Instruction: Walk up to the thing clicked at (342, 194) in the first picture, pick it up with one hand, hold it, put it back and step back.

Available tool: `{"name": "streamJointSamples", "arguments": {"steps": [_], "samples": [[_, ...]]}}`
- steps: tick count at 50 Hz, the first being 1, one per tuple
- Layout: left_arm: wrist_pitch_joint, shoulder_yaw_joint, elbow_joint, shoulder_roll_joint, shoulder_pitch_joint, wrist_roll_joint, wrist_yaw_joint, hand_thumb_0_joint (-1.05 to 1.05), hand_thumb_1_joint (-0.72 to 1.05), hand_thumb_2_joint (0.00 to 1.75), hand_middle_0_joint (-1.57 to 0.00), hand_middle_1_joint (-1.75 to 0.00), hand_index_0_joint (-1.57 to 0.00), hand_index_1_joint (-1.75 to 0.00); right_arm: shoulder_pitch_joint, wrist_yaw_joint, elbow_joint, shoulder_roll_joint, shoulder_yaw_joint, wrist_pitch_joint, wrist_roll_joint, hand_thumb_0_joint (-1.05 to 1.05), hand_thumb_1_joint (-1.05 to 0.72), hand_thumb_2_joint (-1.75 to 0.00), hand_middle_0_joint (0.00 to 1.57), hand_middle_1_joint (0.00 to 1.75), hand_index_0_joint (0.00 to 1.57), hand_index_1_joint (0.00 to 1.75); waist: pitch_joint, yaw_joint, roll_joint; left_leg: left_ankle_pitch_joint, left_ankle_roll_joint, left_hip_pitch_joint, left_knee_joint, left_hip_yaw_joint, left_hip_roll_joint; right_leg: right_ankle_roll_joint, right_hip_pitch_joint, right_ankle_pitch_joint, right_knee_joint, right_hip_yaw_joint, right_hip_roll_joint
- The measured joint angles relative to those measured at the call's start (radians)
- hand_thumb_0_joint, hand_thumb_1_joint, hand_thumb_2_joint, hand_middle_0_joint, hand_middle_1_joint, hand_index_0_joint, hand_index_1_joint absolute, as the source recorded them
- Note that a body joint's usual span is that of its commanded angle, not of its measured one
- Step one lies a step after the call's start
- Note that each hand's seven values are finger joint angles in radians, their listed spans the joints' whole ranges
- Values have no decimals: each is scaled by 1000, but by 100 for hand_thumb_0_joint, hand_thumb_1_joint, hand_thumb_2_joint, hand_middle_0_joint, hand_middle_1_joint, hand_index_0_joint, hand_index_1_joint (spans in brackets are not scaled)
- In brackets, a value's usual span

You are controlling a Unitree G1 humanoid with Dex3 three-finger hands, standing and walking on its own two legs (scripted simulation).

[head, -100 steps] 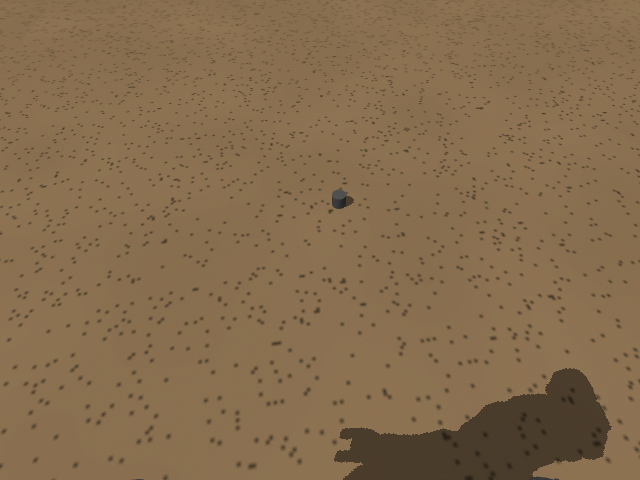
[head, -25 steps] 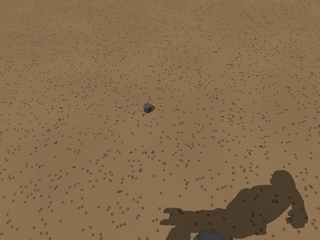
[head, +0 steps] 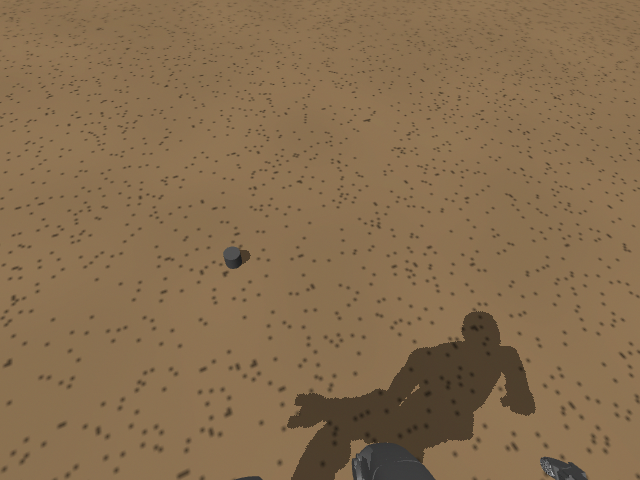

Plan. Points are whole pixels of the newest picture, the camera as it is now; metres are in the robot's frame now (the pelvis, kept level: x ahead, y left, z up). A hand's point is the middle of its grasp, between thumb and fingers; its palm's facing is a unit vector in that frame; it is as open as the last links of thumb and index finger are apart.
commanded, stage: walk up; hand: left
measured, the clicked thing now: (232, 257) +0.92 +0.29 -0.74
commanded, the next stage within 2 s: none
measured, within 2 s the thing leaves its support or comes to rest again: neither
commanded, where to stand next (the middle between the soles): +0.52 +0.02 m, yaw -1 degrees
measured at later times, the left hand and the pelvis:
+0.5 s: hand (177, 383) +0.25 +0.22 -0.11, palm faces -0.03 -0.91 -0.41, open 7.3 cm; pelvis +0.19 -0.05 +0.00, yaw -3 degrees
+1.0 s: hand (156, 301) +0.41 +0.29 -0.14, palm faces -0.04 -0.93 -0.36, open 7.4 cm; pelvis +0.35 +0.01 +0.00, yaw -1 degrees
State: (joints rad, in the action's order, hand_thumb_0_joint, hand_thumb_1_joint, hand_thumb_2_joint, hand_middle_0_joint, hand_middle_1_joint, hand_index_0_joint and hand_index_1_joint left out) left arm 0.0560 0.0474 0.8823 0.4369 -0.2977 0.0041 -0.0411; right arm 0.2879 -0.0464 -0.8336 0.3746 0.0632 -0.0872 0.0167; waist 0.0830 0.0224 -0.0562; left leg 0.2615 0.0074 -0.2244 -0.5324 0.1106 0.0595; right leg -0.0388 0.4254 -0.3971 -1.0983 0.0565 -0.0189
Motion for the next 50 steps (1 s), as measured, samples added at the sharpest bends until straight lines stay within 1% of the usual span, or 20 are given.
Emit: {"name": "streamJointSamples", "arguments": {"steps": [5, 7, 10, 11, 13, 14, 16, 17, 19, 22, 25, 28, 33, 36, 37, 39, 41, 43, 46, 50], "samples": [[-2, 13, -33, 12, 51, 3, -16, 1, 91, 90, -21, -30, -20, -30, 60, 4, 0, 19, -5, 7, 2, 1, -90, -90, 20, 30, 20, 30, 17, 16, 12, 35, -9, 99, 59, 17, -8, 25, 73, 78, 228, -23, 67], [-4, 15, -40, 7, 69, -1, -23, 0, 91, 90, -21, -30, -20, -30, 74, 3, 1, 33, -4, 13, 3, 1, -90, -90, 20, 30, 20, 30, 25, 23, 27, 67, -18, 125, 50, 24, -6, 23, 72, 131, 335, -43, 84], [-1, 18, -42, -1, 83, -5, -31, 0, 91, 90, -21, -30, -20, -30, 94, 1, 2, 52, 0, 26, 1, 1, -90, -90, 20, 30, 20, 30, 21, 32, 53, 143, -35, 146, -6, 27, 6, 10, 30, 210, 451, -70, 81], [5, 19, -43, -1, 83, -6, -32, 0, 91, 90, -21, -30, -20, -30, 103, 2, 2, 56, 1, 31, 0, 1, -90, -90, 20, 30, 20, 30, 13, 34, 63, 180, -36, 145, -46, 23, 14, 6, 5, 237, 478, -76, 72], [19, 24, -44, -19, 93, -11, -23, 0, 91, 90, -21, -30, -20, -30, 96, 6, -11, 64, 3, 46, -2, 1, -90, -90, 20, 30, 20, 30, 23, 29, 114, 235, 4, 103, -213, -23, 56, 3, -6, 200, 421, -106, 34], [26, 22, -50, -25, 94, -10, -18, 0, 91, 90, -21, -30, -20, -30, 88, 9, -17, 58, 0, 55, -4, 1, -90, -90, 20, 30, 20, 30, 26, 22, 119, 238, 15, 63, -325, -60, 41, 0, -12, 169, 396, -111, 30], [31, 13, -59, -36, 84, -1, -13, 0, 91, 90, -21, -30, -20, -30, 68, 11, -28, 48, -12, 67, -2, 1, -91, -90, 20, 30, 20, 30, 24, -1, 111, 237, 25, -22, -511, -89, -5, -8, -40, 139, 395, -101, 32], [31, 8, -59, -44, 75, 3, -9, 0, 91, 90, -21, -30, -20, -30, 58, 10, -32, 47, -16, 68, -4, 1, -91, -90, 20, 30, 20, 30, 22, -10, 111, 217, 28, -65, -570, -94, -18, -10, -63, 139, 417, -98, 32], [32, 0, -56, -60, 53, 10, -2, 0, 91, 90, -21, -30, -21, -30, 38, 9, -28, 49, -20, 66, -12, 1, -91, -90, 20, 30, 20, 30, 18, -23, 118, 158, 32, -140, -604, -107, -24, -8, -116, 152, 481, -96, 27], [37, -8, -47, -71, 12, 9, 5, 0, 90, 90, -21, -30, -21, -30, 12, 1, -10, 54, -15, 63, -11, 1, -91, -90, 20, 30, 20, 30, 14, -38, 126, 75, 28, -228, -560, -132, -11, -11, -180, 168, 564, -90, 14], [39, -9, -39, -72, -26, 3, 8, 0, 90, 90, -21, -30, -21, -30, -5, -8, 3, 60, -2, 67, -4, 1, -91, -90, 20, 30, 20, 30, 12, -45, 132, 6, 11, -284, -485, -158, 1, -11, -229, 167, 614, -91, 3], [37, -4, -34, -66, -53, -4, 9, 0, 90, 90, -21, -30, -21, -30, -9, -18, 3, 65, 10, 75, 5, 1, -91, -90, 20, 30, 20, 30, 3, -48, 132, -32, -4, -306, -371, -155, 18, -7, -264, 148, 637, -103, -1], [39, 9, -36, -38, -83, -11, 11, 1, 90, 90, -21, -30, -21, -30, -22, -34, -11, 62, 19, 81, 17, 1, -91, -90, 20, 30, 20, 30, -2, -63, 118, -72, -2, -266, -173, -131, 39, 10, -299, 83, 617, -119, -2], [34, 12, -31, -16, -96, -11, 13, 1, 90, 90, -21, -30, -21, -30, -31, -39, -12, 55, 17, 72, 18, 1, -91, -90, 20, 30, 20, 30, -10, -66, 96, -58, 17, -201, -82, -112, 32, 31, -307, 18, 567, -126, 12], [30, 13, -27, -7, -98, -12, 14, 1, 90, 90, -21, -30, -21, -30, -34, -39, -10, 49, 17, 64, 19, 1, -91, -90, 20, 30, 20, 30, -11, -64, 80, -89, 12, -178, -56, -105, 20, 40, -305, -11, 537, -125, 27], [18, 15, -15, 5, -88, -7, 21, 1, 90, 90, -21, -30, -21, -30, -52, -33, -1, 32, 14, 44, 24, 1, -91, -90, 20, 30, 20, 30, 8, -65, 24, -74, 0, -155, -77, -66, -20, 21, -264, -44, 396, -95, 79], [6, 7, -4, -9, -76, -3, 28, 1, 90, 90, -21, -30, -21, -30, -56, -26, 24, 31, 9, 27, 16, 1, -91, -90, 20, 30, 20, 30, 18, -51, 38, -35, 7, -139, -102, -64, -14, 6, -175, -79, 185, -66, 53], [0, -5, 3, -10, -60, -4, 27, 1, 91, 90, -21, -30, -20, -30, -47, -18, 39, 20, 4, 23, 2, 1, -91, -90, 20, 30, 20, 30, 20, -36, 50, -23, 17, -104, -81, -71, -5, -2, -89, -88, 37, -59, 28], [4, -5, -8, 2, -40, 3, 18, 1, 91, 90, -21, -30, -20, -30, -20, -9, 43, 2, -15, 23, -8, 1, -91, -90, 20, 30, 20, 30, 17, -26, 32, -32, 18, -41, -12, -67, -16, -1, 4, -23, 20, -50, 47], [6, 3, -18, 4, -25, 2, 8, 1, 91, 90, -21, -30, -20, -30, 14, -8, 38, 5, -25, 31, -5, 1, -90, -90, 20, 30, 20, 30, 11, -18, 23, -12, 27, 14, 23, -58, -35, 25, 58, 54, 154, -58, 91]]}}
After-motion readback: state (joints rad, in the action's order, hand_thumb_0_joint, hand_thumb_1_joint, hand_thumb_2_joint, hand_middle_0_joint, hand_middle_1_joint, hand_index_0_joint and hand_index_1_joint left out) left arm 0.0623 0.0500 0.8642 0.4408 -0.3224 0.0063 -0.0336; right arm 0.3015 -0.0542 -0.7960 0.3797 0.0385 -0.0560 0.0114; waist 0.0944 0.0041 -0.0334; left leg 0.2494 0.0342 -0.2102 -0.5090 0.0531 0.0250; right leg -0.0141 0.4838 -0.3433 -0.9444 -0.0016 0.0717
